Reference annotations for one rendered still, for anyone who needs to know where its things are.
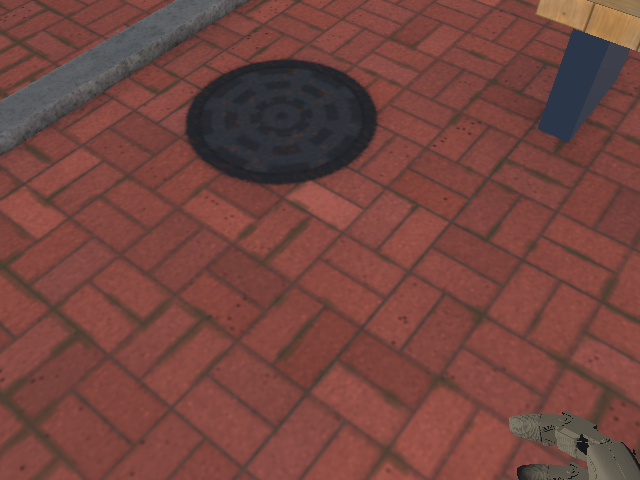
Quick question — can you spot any right robot hand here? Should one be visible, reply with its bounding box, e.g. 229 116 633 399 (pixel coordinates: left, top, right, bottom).
509 411 640 480

